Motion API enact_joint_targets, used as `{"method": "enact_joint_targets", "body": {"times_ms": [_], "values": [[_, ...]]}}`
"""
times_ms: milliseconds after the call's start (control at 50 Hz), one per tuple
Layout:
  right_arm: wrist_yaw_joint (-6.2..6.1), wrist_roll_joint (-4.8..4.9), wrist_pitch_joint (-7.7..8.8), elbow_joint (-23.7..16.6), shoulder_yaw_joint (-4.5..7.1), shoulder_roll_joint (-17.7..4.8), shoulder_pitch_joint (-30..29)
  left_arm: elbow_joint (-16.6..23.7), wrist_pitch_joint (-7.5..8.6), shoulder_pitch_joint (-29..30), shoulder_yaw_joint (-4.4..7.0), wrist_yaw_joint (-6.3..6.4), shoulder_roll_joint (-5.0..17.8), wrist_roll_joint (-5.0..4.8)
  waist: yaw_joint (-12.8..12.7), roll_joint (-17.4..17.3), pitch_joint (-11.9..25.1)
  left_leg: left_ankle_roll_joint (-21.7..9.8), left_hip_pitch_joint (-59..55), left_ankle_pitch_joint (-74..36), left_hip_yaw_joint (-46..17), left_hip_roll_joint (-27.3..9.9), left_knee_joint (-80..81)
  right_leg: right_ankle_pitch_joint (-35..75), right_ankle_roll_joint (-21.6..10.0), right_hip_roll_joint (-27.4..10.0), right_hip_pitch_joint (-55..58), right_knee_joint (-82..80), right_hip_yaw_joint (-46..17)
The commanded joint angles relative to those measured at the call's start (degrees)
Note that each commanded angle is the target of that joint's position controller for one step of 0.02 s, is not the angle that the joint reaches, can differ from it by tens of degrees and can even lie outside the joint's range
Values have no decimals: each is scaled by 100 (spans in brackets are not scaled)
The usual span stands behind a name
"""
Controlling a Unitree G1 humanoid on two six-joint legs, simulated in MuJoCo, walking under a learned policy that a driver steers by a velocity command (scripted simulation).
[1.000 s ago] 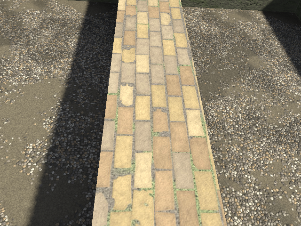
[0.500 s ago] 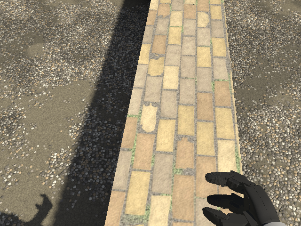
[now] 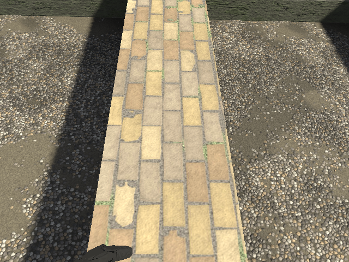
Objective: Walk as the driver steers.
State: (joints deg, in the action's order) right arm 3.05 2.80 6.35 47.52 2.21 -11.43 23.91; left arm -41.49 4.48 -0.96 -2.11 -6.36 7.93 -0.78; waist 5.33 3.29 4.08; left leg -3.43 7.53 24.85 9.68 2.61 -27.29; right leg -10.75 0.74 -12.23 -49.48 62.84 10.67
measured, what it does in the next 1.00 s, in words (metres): walks ahead: right foot, then left foot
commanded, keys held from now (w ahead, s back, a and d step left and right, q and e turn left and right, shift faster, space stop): w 1.00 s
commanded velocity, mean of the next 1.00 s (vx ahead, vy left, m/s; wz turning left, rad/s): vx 0.50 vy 0.00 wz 0.00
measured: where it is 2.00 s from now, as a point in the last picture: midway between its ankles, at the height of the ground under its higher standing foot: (166, 118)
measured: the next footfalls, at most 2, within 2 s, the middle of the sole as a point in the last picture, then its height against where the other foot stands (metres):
right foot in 0.10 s outside the picture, level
left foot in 0.62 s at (146, 252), level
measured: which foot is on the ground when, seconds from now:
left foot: down 0.00-0.08, up 0.10-0.60, down 0.62-1.00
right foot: up 0.00-0.08, down 0.10-0.62, up 0.64-1.00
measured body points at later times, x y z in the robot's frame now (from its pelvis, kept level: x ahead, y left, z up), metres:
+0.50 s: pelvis +0.30 -0.03 +0.01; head +0.32 -0.05 +0.46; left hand +0.32 +0.21 -0.12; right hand +0.58 -0.17 -0.05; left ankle +0.47 +0.05 -0.63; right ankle +0.18 -0.10 -0.72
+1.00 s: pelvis +0.60 +0.00 +0.00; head +0.61 +0.02 +0.45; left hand +0.85 +0.15 -0.08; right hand +0.60 -0.24 -0.13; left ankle +0.52 +0.05 -0.72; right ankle +0.75 -0.09 -0.59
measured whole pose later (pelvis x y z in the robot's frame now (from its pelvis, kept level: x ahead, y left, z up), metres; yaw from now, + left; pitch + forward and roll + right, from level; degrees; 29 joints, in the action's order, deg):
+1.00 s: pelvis +0.60 +0.00 +0.00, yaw -1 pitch +3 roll +2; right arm 2.5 2.4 5.8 50.0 1.7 -9.6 24.3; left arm -42.1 3.6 1.5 -2.2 -5.4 7.2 -1.6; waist 4.4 3.8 3.8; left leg -4.8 8.8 22.8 11.2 3.4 -27.5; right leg -8.0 2.4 -11.2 -57.0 77.0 11.0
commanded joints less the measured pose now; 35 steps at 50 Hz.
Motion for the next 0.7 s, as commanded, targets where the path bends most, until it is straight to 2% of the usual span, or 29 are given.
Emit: {"method": "enact_joint_targets", "body": {"times_ms": [20, 40, 60, 80, 100, 120, 140, 160, 180, 200, 220, 240, 260, 280, 300, 340, 380, 440, 480, 540, 560, 580, 600, 620, 640, 660, 680, 700], "values": [[24, -17, 187, -416, 125, -712, -741, 626, 180, 688, 62, -25, 479, -43, -182, -797, -480, -577, 1371, -1153, -777, -943, 979, -12, -295, 569, 1994, -1302, 334], [56, -152, 279, -439, 135, -826, -934, 551, 173, 307, 129, 29, 718, 3, -416, -829, -364, -522, 1253, -2325, -737, -1039, 500, -461, -384, 764, 2585, -1449, 294], [56, -284, 377, -472, 153, -899, -1287, 297, 144, -685, 259, 80, 1058, 30, -930, -971, -89, -321, 1141, -3384, -658, -1127, -394, -869, -440, 924, 3453, -1772, 151], [55, -478, 402, -572, 124, -914, -1580, -1, 174, -1773, 420, 108, 1391, 27, -1553, -679, 245, -41, 1153, -3610, -422, -909, -1732, -855, -388, 1032, 4314, -2523, 177], [37, -403, 322, -650, 73, -694, -1496, -17, 231, -2526, 579, 219, 1811, -89, -1735, 132, 829, 239, 2066, -1142, -84, -649, -3784, -1268, -5, -131, 5623, -2967, -1027], [145, 182, 247, -893, 159, -542, -567, 138, 291, -2360, 500, 135, 1771, -522, -1061, 1739, 1362, 170, 4491, 1529, -230, 173, -5715, -16, 108, -1384, 7039, -4235, -4601], [94, 229, 162, -721, 193, -767, 80, 267, 239, -2015, 512, 110, 1497, -642, -937, 1953, 1738, 191, 5447, 447, -482, -156, -6486, 646, -257, -1531, 7595, -4812, -5642], [2, 56, 74, -639, 241, -985, -100, 378, 257, -1639, 487, 212, 1312, -474, -785, 1164, 1554, 418, 5358, -205, -430, -552, -7182, 1002, -292, -1445, 7035, -4590, -4937], [-23, -81, -1, -665, 158, -844, -700, 360, 364, -1466, 539, 301, 1273, -365, -805, 329, 1149, 605, 5038, -598, -351, -921, -7325, 1315, -477, -1269, 5989, -4287, -3827], [-37, -196, -76, -657, 9, -499, -1164, 271, 438, -1206, 516, 397, 1040, -384, -705, -183, 643, 643, 4666, -734, -416, -1161, -7085, 881, -654, -869, 4696, -4098, -2847], [-23, -176, -147, -750, -101, -166, -1305, 163, 400, -951, 476, 497, 890, -496, -472, -356, 317, 612, 4137, -694, -507, -1210, -6733, 772, -714, -567, 3523, -4151, -2279], [-11, -231, -191, -892, -165, -47, -1430, 76, 360, -830, 420, 549, 771, -489, -292, -323, 144, 570, 3841, -491, -526, -1214, -6407, 542, -856, -367, 2845, -4270, -1824], [7, -272, -224, -1005, -214, 68, -1623, 4, 316, -823, 401, 588, 729, -412, -240, -243, 66, 558, 3891, -408, -454, -1199, -6232, 313, -995, -227, 2649, -4439, -1568], [27, -264, -242, -1054, -231, 112, -1853, -20, 302, -981, 404, 598, 777, -290, -343, -240, 88, 570, 4079, -648, -300, -1181, -6125, 430, -1024, -142, 2821, -4565, -1336], [58, -263, -248, -1119, -252, 115, -2107, -91, 289, -1150, 431, 589, 831, -212, -458, -215, 148, 597, 4414, -827, -169, -1197, -5976, 466, -1045, -70, 3195, -4602, -1236], [156, -226, -264, -1215, -271, 72, -2604, -264, 271, -1569, 433, 547, 829, -178, -685, -101, 64, 660, 5018, -1154, -10, -1273, -5499, 769, -995, 30, 3839, -4581, -1143], [282, -165, -260, -1280, -287, 54, -3015, -365, 269, -1970, 418, 553, 843, -135, -890, -39, 8, 687, 5165, -1513, 109, -1287, -4918, 973, -952, 15, 4212, -4630, -1157], [472, -86, -246, -1375, -342, 124, -3636, -391, 282, -2229, 379, 612, 879, -101, -1072, 20, -163, 569, 4734, -2167, 286, -1207, -3836, 1053, -921, 35, 4338, -4773, -1050], [524, -61, -235, -1422, -345, 106, -3828, -376, 296, -2253, 355, 643, 890, -92, -1056, 109, -356, 462, 4192, -2155, 320, -1074, -3100, 1315, -910, 20, 4343, -4792, -918], [551, -115, -276, -1371, -284, -29, -3733, -360, 324, -2018, 372, 695, 964, -41, -873, 201, -643, 188, 3289, -1679, 305, -849, -2178, 1991, -856, 18, 4405, -4467, -620], [551, -142, -303, -1292, -235, -142, -3470, -350, 345, -1866, 389, 718, 991, -21, -703, 171, -579, 43, 2824, -1424, 227, -744, -1849, 2255, -833, 12, 4415, -4151, -517], [550, -193, -294, -1126, -117, -379, -2858, -348, 408, -1669, 387, 721, 1010, 71, -390, 93, -312, -91, 2052, -1146, 109, -612, -1454, 2707, -797, 2, 4388, -3429, -452], [555, -232, -251, -790, 67, -637, -1752, -386, 478, -1548, 341, 706, 960, 193, 170, -100, 292, -205, 647, -1150, 69, -426, -1052, 2532, -677, 102, 4044, -2138, -273], [456, -124, -163, -759, 129, -898, -854, -448, 498, -1500, 325, 654, 1063, 243, 572, -352, 1075, -53, -929, -745, -202, -879, -976, 835, -433, 389, 3179, -668, -1], [394, 208, -29, -829, 214, -1465, -718, -221, 475, -1580, 459, 637, 1047, -37, 67, -1651, 1262, 558, -1725, -172, -2216, -2086, -402, -3392, -334, 980, 1741, 1469, 17], [486, 446, 8, -942, 163, -973, -716, -51, 437, -2546, 578, 510, 1200, -510, -159, -2660, 1554, 209, -3271, -1291, -5326, -2906, 1296, -2194, -303, 1416, -846, 2560, -323], [324, 370, -15, -1059, 187, -910, -1000, -301, 379, -2598, 594, 527, 1326, -464, -210, -2225, 1659, 339, -3404, -1806, -5119, -2922, 1266, -1215, -99, 950, -1241, 3340, -499], [231, 250, 42, -1104, 232, -876, -1075, -354, 280, -2167, 531, 594, 1163, -251, -202, -1294, 1435, 332, -2661, -2759, -4417, -2783, 879, -603, 123, 602, -1015, 3746, -495]]}}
